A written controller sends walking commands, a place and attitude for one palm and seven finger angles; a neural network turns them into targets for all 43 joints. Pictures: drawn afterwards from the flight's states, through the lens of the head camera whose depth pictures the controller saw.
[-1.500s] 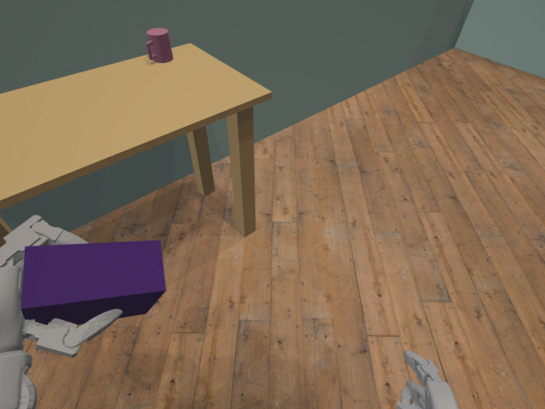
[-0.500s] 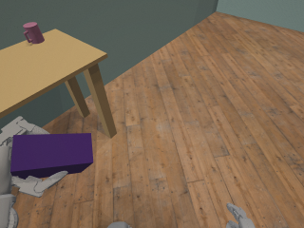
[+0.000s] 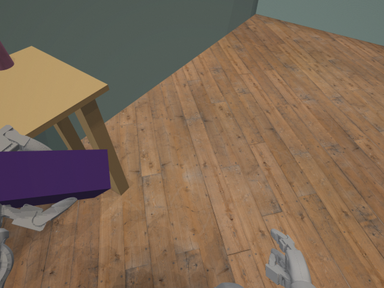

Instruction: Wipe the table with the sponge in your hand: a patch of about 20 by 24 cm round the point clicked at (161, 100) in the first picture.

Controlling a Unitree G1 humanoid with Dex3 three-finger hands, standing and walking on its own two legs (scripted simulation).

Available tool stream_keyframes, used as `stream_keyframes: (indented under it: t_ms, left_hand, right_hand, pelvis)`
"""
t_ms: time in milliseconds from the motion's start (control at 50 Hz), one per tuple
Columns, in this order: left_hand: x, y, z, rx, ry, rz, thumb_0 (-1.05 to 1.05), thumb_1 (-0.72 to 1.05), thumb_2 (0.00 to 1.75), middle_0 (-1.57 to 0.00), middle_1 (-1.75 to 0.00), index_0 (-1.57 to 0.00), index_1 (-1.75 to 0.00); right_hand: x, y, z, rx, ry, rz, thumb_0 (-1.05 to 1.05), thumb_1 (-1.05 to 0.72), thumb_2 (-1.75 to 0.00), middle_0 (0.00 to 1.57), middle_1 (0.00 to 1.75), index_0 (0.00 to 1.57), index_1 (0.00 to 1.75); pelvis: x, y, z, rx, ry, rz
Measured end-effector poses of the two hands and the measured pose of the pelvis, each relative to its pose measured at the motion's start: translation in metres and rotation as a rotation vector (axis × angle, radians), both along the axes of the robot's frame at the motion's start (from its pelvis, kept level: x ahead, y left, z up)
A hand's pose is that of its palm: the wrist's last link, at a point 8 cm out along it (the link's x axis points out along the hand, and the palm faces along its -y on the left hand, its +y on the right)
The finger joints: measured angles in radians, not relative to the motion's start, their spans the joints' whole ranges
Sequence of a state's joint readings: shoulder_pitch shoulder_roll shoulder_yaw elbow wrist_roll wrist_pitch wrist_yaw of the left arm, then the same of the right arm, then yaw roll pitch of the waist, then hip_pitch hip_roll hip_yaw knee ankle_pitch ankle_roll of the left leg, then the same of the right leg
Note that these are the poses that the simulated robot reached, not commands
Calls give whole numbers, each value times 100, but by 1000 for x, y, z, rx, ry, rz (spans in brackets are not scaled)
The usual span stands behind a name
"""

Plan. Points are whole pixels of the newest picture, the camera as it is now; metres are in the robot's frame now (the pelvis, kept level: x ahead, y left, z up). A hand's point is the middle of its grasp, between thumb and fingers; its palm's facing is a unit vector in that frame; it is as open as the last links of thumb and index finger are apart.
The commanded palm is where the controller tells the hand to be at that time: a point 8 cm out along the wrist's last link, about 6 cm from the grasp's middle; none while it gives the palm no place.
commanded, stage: turn to face it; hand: left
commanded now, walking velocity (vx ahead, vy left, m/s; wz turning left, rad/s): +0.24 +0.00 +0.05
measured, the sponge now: (72, 178) +0.25 +0.20 +0.17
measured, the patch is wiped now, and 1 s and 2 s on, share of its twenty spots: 0.00 0.00 0.00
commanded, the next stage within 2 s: take the last steps up to it in 0.92 s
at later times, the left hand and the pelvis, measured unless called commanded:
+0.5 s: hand (81, 142) +0.30 +0.20 +0.19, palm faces +0.48 -0.73 -0.48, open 10.0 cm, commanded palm +0.23 +0.24 +0.19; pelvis +0.12 -0.06 +0.00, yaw +10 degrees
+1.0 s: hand (116, 186) +0.23 +0.12 +0.18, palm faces +0.69 -0.57 -0.45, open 10.0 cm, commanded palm +0.16 +0.15 +0.19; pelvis +0.13 -0.18 +0.02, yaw +25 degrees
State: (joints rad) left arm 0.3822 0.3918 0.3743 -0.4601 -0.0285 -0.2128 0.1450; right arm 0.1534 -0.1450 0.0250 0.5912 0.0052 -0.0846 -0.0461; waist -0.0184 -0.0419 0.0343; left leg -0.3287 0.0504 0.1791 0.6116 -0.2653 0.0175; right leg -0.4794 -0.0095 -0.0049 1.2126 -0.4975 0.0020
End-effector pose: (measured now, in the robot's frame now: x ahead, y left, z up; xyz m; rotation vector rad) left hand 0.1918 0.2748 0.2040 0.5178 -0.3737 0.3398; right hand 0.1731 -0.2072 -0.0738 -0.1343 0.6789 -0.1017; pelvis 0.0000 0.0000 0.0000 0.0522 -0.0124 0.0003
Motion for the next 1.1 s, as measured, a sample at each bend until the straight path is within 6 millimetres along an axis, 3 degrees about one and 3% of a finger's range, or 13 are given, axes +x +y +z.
stream_keyframes:
  t_ms: [120, 260, 340, 420, 500, 600, 680, 760, 880, 1100]
  left_hand:
    - [19, -25, 11, 46, 40, 19, -1, -48, 98, -75, -133, -76, -133]
    - [58, -51, -9, 5, 58, 115, -1, -48, 98, -75, -133, -76, -133]
    - [70, -58, -9, 14, 106, 115, -1, -48, 98, -75, -133, -76, -133]
    - [72, -56, 0, 53, 94, 106, -1, -48, 98, -75, -133, -76, -133]
    - [68, -45, 2, 66, 33, 123, -1, -49, 98, -75, -133, -76, -133]
    - [57, -39, 5, 52, 48, 203, -1, -49, 98, -75, -133, -76, -133]
    - [37, -56, 7, 6, 84, 262, -1, -49, 98, -75, -133, -76, -133]
    - [18, -79, 5, -3, 116, 341, -1, -49, 98, -75, -133, -76, -133]
    - [-1, -113, -3, -49, 114, 468, -1, -49, 98, -75, -133, -76, -133]
    - [-39, -148, 10, -23, 104, 513, -1, -49, 99, -75, -133, -76, -133]
  right_hand:
    - [26, -4, -6, 54, 33, 13, 1, -90, -90, 20, 30, 21, 30]
    - [61, -55, -40, -16, 170, 67, 1, -90, -90, 20, 30, 21, 30]
    - [84, -83, -27, -85, 204, 55, 1, -90, -90, 20, 30, 21, 30]
    - [112, -95, -5, -152, 165, 59, 1, -90, -90, 20, 30, 20, 30]
    - [143, -91, 4, -186, 94, 69, 1, -91, -90, 20, 30, 20, 29]
    - [166, -66, 12, -105, 60, 171, 1, -91, -90, 20, 29, 20, 29]
    - [178, -50, 14, -35, 34, 262, 1, -90, -90, 20, 30, 20, 30]
    - [189, -46, 4, 16, 16, 346, 1, -90, -90, 20, 30, 20, 30]
    - [201, -68, -16, 16, 53, 436, 1, -90, -90, 20, 30, 21, 30]
    - [194, -129, 10, -111, 47, 442, 1, -90, -90, 20, 30, 20, 30]
  pelvis:
    - [41, -22, 7, -40, 6, -6]
    - [81, -55, -5, -34, -8, 75]
    - [95, -62, 4, -18, 1, 107]
    - [110, -65, 6, -17, 20, 146]
    - [122, -63, -3, -17, 21, 168]
    - [130, -76, 7, -63, 16, 236]
    - [136, -92, 13, -80, 14, 278]
    - [139, -115, 9, -69, 0, 317]
    - [135, -152, 4, -25, -27, 383]
    - [117, -190, 20, 15, 15, 470]
